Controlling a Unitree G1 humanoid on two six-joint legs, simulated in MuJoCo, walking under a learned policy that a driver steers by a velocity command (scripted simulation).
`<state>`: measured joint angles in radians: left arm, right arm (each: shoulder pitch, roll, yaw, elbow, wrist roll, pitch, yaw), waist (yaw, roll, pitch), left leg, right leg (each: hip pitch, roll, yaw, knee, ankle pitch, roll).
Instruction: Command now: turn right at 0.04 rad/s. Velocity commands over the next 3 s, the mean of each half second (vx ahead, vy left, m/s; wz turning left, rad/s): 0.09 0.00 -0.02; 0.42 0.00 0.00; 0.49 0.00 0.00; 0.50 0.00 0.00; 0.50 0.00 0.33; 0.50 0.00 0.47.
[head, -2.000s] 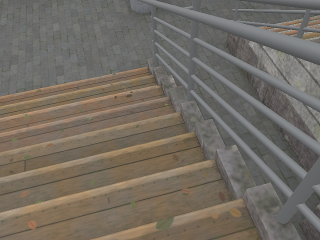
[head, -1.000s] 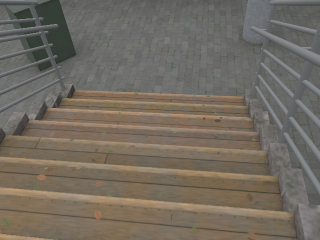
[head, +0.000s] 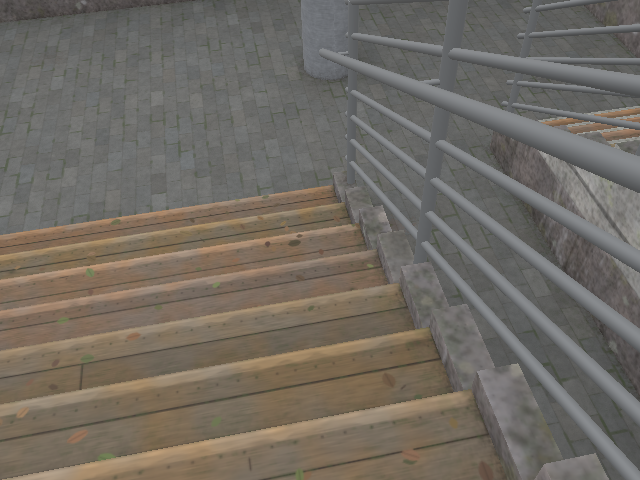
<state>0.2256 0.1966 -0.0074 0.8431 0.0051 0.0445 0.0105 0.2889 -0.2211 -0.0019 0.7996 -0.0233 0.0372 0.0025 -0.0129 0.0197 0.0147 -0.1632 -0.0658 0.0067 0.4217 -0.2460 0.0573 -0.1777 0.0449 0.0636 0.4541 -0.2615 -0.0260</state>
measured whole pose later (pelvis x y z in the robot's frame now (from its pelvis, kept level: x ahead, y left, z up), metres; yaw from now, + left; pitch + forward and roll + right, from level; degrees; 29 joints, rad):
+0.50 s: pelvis +0.04 +0.01 +0.00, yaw +1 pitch +0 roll -1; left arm 0.41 0.22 0.06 1.05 0.02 0.02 0.02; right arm 0.33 -0.23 -0.05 1.02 -0.04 0.01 0.00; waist 0.03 0.01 -0.05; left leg -0.27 -0.03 0.03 0.66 -0.45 0.06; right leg -0.13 0.05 0.06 0.44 -0.32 -0.06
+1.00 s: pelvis +0.26 +0.04 -0.11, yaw +2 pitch +0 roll +3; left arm 0.04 0.22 0.01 0.92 0.04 -0.06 -0.01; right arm 0.55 -0.14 -0.01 1.12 -0.05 -0.07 -0.05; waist -0.12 -0.08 0.03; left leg -0.07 -0.15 0.06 1.05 -0.78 0.10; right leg -0.34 0.01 -0.09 0.33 0.43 -0.06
